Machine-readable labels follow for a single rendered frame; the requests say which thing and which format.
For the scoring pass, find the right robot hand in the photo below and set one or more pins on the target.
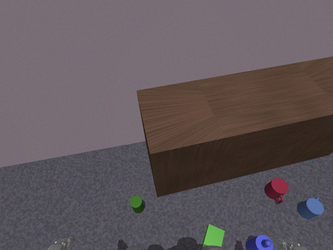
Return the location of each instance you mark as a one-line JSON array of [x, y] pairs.
[[290, 245]]

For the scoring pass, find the left robot hand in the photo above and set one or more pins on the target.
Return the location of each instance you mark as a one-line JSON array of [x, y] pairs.
[[62, 244]]

